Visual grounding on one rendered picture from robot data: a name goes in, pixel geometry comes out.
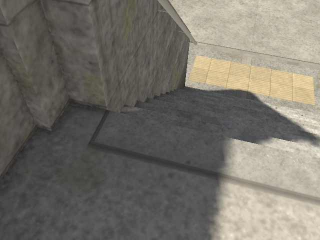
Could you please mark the stairs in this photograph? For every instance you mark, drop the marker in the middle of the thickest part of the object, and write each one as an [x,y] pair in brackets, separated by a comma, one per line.
[257,122]

